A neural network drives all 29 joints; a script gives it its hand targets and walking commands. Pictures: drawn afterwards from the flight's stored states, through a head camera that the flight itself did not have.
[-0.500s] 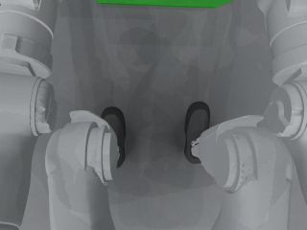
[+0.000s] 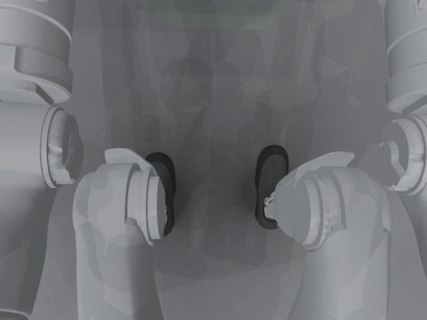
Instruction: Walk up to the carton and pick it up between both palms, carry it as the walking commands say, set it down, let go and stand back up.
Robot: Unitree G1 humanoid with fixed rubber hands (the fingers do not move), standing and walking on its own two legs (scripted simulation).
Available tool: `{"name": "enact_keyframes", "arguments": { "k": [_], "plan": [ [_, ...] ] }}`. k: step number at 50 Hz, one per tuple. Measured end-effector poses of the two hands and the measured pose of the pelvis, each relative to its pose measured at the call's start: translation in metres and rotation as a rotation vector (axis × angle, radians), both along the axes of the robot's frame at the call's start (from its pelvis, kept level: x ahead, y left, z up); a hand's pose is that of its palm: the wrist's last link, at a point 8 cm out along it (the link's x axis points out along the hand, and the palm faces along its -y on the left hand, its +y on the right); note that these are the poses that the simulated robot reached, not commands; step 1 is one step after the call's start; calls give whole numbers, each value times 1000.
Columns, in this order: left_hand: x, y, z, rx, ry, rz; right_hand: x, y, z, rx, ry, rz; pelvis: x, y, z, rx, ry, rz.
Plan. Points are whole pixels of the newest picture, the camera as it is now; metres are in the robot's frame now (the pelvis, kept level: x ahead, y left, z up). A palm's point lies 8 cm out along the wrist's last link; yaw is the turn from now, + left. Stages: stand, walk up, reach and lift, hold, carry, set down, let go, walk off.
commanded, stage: reach and lift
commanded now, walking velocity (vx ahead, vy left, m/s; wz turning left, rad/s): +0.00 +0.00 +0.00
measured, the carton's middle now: out of the picture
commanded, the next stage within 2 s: none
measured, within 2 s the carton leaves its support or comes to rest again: neither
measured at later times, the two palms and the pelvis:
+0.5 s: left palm out of the picture +0.58 +0.18 -0.09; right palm out of the picture +0.57 -0.18 -0.09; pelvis -0.01 +0.00 +0.02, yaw +0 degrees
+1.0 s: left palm out of the picture +0.55 +0.18 -0.02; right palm out of the picture +0.54 -0.17 -0.02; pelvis -0.03 +0.00 +0.06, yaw +0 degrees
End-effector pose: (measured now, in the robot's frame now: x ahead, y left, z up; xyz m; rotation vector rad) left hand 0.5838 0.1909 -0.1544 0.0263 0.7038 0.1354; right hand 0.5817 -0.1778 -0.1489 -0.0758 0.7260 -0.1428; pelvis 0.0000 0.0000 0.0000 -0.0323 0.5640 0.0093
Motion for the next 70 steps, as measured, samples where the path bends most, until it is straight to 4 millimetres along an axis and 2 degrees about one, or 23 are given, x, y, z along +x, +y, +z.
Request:
{"name": "enact_keyframes", "arguments": {
  "k": [7,18,28,34,50,58,70],
  "plan": [
    [-1,-2,4,46,17,51,-4,3,4,-17,26,9,-1,4,2,-12,-8,1],
    [-2,-12,38,29,-27,79,-6,1,41,-88,-13,-50,-6,6,9,-18,-52,5],
    [-10,-11,71,56,-18,69,-16,1,66,-84,0,-41,-10,3,30,-8,-77,7],
    [-19,-12,82,59,-22,82,-20,1,81,-98,-2,-35,-15,3,41,-7,-81,9],
    [-36,-6,136,52,-58,98,-37,7,132,-85,-34,-51,-30,5,64,-10,-139,14],
    [-44,-7,148,73,-40,90,-44,7,144,-81,-15,-53,-32,4,78,-8,-143,16],
    [-54,-7,192,66,-63,101,-53,7,186,-93,-37,-49,-39,3,102,-5,-183,20]
  ]
}}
